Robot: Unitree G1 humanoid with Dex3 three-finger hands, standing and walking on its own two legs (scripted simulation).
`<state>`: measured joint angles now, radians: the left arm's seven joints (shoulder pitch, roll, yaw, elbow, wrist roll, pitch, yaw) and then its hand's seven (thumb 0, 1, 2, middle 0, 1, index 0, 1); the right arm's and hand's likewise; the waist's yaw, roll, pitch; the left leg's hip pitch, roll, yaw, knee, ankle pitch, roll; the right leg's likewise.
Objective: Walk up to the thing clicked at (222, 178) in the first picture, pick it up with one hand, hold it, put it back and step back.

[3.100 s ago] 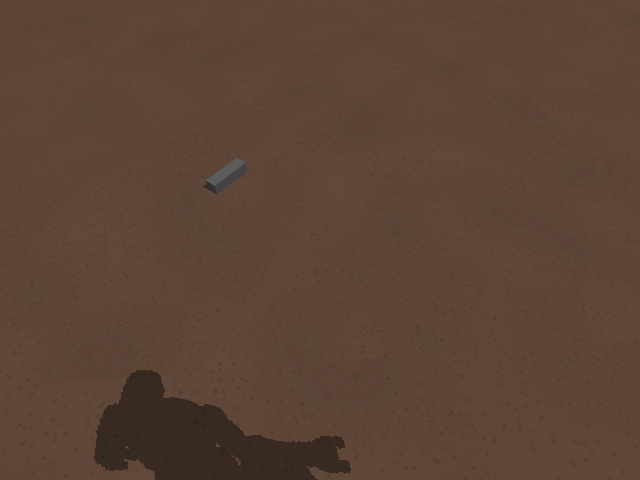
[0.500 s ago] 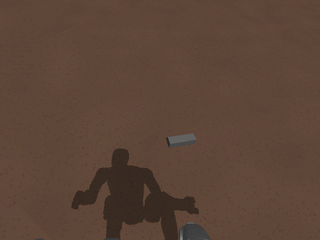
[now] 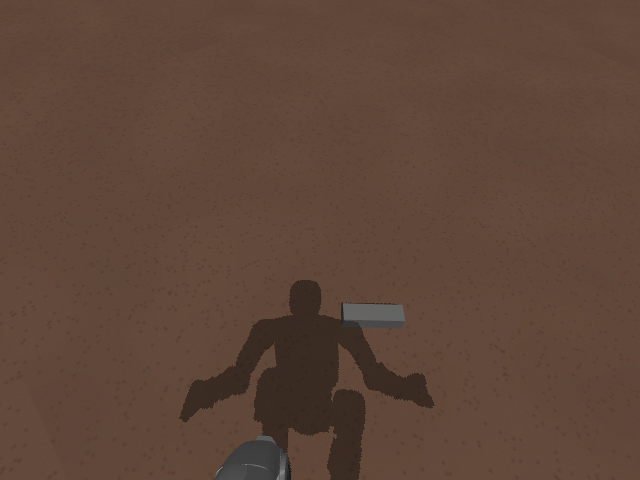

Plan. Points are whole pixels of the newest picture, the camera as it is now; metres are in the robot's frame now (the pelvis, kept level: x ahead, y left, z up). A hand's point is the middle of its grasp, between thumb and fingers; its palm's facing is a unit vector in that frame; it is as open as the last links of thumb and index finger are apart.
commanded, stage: walk up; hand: left
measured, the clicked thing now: (372, 315) +0.71 -0.15 -0.73
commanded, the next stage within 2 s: none
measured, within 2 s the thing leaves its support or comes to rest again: neither
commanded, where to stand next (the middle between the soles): +0.41 -0.49 m, yaw +8 degrees
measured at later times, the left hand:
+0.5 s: hand (254, 432) +0.19 +0.11 -0.15, palm faces +0.02 -0.91 -0.42, open 7.4 cm
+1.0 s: hand (384, 414) +0.25 -0.08 -0.17, palm faces +0.00 -0.96 -0.28, open 7.4 cm
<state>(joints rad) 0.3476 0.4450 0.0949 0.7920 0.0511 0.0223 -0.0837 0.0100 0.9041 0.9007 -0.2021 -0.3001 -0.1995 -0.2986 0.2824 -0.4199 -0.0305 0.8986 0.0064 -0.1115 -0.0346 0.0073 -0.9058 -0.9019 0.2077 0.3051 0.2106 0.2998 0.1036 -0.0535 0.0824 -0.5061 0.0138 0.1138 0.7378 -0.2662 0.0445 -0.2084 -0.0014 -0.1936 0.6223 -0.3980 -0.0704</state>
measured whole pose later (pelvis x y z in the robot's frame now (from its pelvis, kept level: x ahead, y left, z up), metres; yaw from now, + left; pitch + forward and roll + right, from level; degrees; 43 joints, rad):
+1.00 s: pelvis +0.21 -0.34 -0.01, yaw +4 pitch -2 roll +2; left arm 0.31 0.42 0.08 0.76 0.06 0.09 -0.09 0.01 0.91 0.90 -0.20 -0.30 -0.20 -0.30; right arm 0.29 -0.41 -0.05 0.90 -0.01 -0.10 -0.10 0.01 -0.90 -0.90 0.21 0.31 0.22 0.30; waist 0.01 -0.13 0.09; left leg -0.39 0.03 0.12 0.69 -0.25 0.04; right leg -0.53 -0.03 0.07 1.19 -0.44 -0.01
